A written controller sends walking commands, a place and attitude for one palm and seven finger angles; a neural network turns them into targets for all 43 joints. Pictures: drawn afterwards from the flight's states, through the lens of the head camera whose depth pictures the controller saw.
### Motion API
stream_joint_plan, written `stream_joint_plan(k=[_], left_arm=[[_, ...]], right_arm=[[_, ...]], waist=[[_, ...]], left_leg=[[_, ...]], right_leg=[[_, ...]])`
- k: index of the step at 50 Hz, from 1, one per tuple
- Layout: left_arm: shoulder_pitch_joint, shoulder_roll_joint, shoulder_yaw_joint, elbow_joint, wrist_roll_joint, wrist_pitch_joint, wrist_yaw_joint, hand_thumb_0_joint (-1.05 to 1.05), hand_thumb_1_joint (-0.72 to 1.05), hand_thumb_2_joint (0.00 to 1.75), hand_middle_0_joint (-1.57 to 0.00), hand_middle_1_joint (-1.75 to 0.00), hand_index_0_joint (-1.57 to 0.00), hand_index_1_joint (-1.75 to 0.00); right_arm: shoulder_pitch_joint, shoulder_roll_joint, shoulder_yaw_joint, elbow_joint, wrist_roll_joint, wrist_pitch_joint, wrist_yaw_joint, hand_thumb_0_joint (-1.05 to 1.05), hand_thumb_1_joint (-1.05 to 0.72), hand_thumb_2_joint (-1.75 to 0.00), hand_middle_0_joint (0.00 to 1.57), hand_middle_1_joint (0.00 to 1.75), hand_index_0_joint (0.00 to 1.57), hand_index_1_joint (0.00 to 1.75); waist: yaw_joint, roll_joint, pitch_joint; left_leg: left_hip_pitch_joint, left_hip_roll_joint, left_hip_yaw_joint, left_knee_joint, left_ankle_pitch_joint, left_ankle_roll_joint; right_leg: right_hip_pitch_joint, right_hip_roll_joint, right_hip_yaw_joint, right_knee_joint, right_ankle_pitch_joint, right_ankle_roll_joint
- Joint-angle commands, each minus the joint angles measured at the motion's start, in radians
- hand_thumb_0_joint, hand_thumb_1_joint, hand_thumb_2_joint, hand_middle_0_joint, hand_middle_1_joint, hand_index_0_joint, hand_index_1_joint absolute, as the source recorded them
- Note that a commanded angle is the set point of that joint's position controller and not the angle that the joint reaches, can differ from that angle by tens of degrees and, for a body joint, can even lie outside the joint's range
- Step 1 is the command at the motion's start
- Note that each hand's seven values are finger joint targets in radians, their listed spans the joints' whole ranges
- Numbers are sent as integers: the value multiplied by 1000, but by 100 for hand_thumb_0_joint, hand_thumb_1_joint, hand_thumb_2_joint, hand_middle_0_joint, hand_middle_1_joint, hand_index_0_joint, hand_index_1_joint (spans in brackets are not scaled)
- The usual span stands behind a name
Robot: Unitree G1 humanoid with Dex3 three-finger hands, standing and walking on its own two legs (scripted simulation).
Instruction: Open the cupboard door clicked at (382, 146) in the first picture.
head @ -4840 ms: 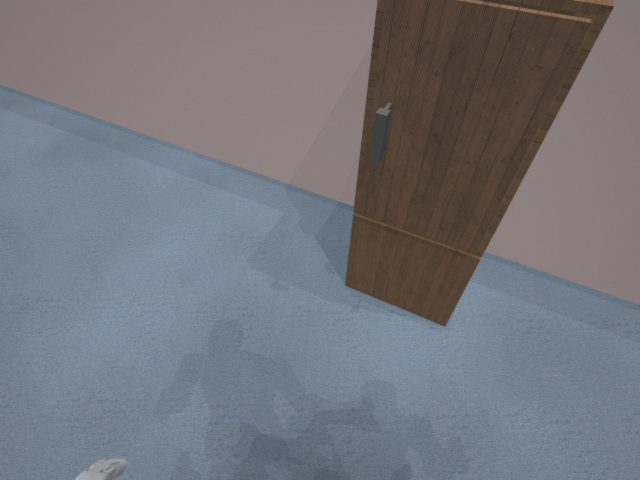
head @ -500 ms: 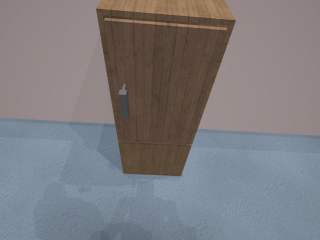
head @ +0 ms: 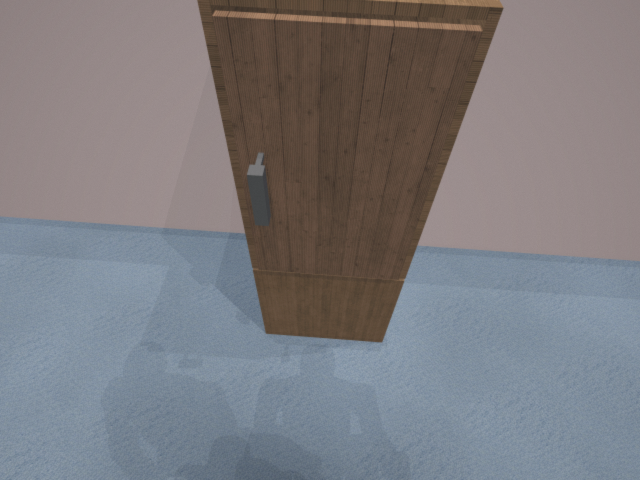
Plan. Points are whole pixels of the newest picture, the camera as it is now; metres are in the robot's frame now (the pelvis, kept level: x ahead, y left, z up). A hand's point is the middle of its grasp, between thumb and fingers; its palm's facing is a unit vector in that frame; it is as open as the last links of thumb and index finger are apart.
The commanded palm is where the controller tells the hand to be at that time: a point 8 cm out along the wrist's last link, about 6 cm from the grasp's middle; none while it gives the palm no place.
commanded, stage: look again from close up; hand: left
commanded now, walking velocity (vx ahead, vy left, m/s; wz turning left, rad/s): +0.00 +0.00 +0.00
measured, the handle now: (261, 189) +0.58 +0.15 -0.03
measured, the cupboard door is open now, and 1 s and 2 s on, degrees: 0 0 0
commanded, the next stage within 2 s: raise the hand with hooked fingers in 0.40 s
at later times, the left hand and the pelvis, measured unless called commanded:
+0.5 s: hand out of the picture +0.04 +0.24 -0.17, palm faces -0.03 -0.97 -0.25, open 7.4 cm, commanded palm +0.10 +0.29 -0.06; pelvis +0.00 +0.04 +0.00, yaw -2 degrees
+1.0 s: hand (129, 468) +0.14 +0.24 -0.06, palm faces +0.07 -1.00 -0.04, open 9.0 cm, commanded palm +0.13 +0.29 -0.05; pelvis -0.06 -0.02 -0.10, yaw +2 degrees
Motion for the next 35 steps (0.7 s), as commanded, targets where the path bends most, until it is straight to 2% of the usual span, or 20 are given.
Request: stream_joint_plan(k=[1,2,4,6,8,11,13,17,24,25,26,27,28,29,30,31,32,33,34,35], left_arm=[[61,151,26,-75,-8,1,11,0,90,90,-20,-30,-20,-30],[62,129,16,-75,-7,11,9,0,90,90,-20,-30,-20,-30],[55,134,11,-76,-4,17,5,0,90,90,-20,-30,-20,-30],[52,163,12,-78,-5,20,2,0,90,90,-20,-30,-20,-30],[30,179,15,-89,-4,25,1,0,90,90,-20,-30,-20,-30],[23,187,13,-100,-7,36,0,0,90,90,-20,-30,-20,-30],[8,193,12,-104,-5,39,-2,0,90,90,-20,-30,-20,-30],[2,209,10,-109,-5,42,-6,0,90,90,-20,-30,-20,-30],[-7,221,10,-109,-3,40,-11,0,90,90,-20,-30,-20,-30],[-8,207,-3,-99,5,32,22,0,90,90,-20,-30,-20,-30],[-747,581,322,-1658,-138,-177,42,0,88,89,-20,-32,-20,-32],[-148,461,232,-1352,-67,-127,59,0,85,88,-20,-33,-20,-33],[84,211,103,-1223,-124,-9,72,0,83,87,-21,-34,-21,-34],[48,119,88,-1152,-156,-5,50,0,81,86,-21,-36,-21,-36],[-53,174,135,-1146,-170,-53,20,0,78,85,-21,-37,-21,-37],[-35,229,214,-1046,-179,-115,-20,0,76,84,-21,-39,-21,-39],[45,226,260,-931,-200,-190,-70,0,74,83,-21,-40,-21,-40],[96,245,305,-839,-215,-262,-133,0,71,82,-21,-42,-21,-42],[110,255,340,-802,-245,-343,-203,0,69,81,-22,-43,-22,-43],[117,253,350,-748,-274,-421,-279,0,67,80,-22,-45,-22,-45]], right_arm=[[93,-122,-11,-57,5,-30,-3,0,-90,-90,20,30,20,30],[65,-132,-10,-67,4,-26,-8,0,-90,-90,20,30,20,30],[27,-117,-3,-86,1,-27,-10,0,-90,-90,20,30,20,30],[14,-119,-1,-94,2,-28,-8,0,-90,-90,20,30,20,30],[16,-132,-4,-93,1,-30,-7,0,-90,-90,20,30,20,30],[-6,-153,-6,-93,0,-29,-8,0,-90,-90,20,30,20,30],[-13,-150,-3,-93,1,-28,-8,0,-90,-90,20,30,20,30],[-28,-152,-3,-95,-1,-26,-3,0,-90,-90,20,30,20,30],[-33,-152,-2,-81,1,-27,2,0,-90,-90,20,30,20,30],[-27,-210,-10,-127,11,-21,7,0,-90,-90,20,30,20,30],[39,-284,-61,-430,56,-176,-17,0,-90,-90,20,30,20,30],[-24,-209,-12,-379,46,-277,-62,0,-90,-90,20,30,20,30],[-53,-166,-27,-354,59,-308,-56,0,-90,-90,20,30,20,30],[-20,-155,-45,-329,64,-306,-48,0,-90,-90,20,30,20,30],[-40,-181,-56,-375,50,-308,-43,0,-90,-90,20,30,20,30],[-44,-206,-59,-393,35,-307,-40,0,-90,-90,20,30,20,30],[-47,-208,-56,-419,28,-302,-41,0,-90,-90,20,30,20,30],[-56,-212,-57,-446,29,-301,-32,0,-90,-90,20,30,20,30],[-64,-215,-61,-470,26,-302,-27,0,-90,-90,20,30,20,30],[-92,-218,-72,-490,21,-306,-24,0,-90,-90,20,30,20,30]], waist=[[-13,163,-139],[-1,134,-86],[9,95,-15],[3,50,-39],[-1,34,-67],[8,71,-69],[10,62,-46],[11,22,-43],[10,3,-48],[-15,-52,36],[-93,83,-511],[-9,270,-506],[-36,239,-375],[-45,141,-203],[-53,99,-77],[-51,53,-67],[-35,-16,-76],[-11,-16,-111],[7,-78,-178],[27,-219,-196]], left_leg=[[160,129,-125,-76,656,97],[126,144,-134,-95,623,109],[63,105,-112,-100,534,91],[78,73,-88,-90,457,66],[89,75,-94,-102,492,65],[114,95,-110,-142,495,75],[92,92,-112,-167,471,75],[89,81,-104,-192,354,64],[83,71,-92,-217,264,59],[50,105,-92,-93,475,27],[356,26,-150,-118,723,-23],[552,93,-195,-171,863,-35],[363,47,-175,-231,685,-75],[225,37,-137,-198,567,-61],[84,11,-121,-129,377,-42],[-22,-19,-101,-49,181,-24],[-137,-42,-88,29,84,-14],[-223,-61,-73,96,54,-13],[-278,-61,-65,184,89,-4],[-394,-64,-55,252,40,-5]], right_leg=[[-48,-13,-6,87,197,-47],[-70,5,-8,52,57,-46],[-66,-11,13,-3,128,-53],[-55,-37,43,-20,244,-56],[-32,-35,26,5,270,-43],[-57,-26,18,7,178,-28],[-51,-27,20,-8,171,-28],[-55,-41,37,-43,174,-27],[-49,-55,49,-69,179,-26],[-115,-55,65,-67,185,-19],[-117,25,-58,15,466,-58],[-246,48,-45,184,181,-47],[-314,54,-42,259,28,-37],[-344,34,-19,214,16,-33],[-368,41,-38,138,-5,-37],[-392,46,-54,70,28,-44],[-427,53,-65,77,34,-48],[-451,51,-56,124,15,-57],[-499,55,-42,205,49,-61],[-536,51,-17,258,-15,-55]])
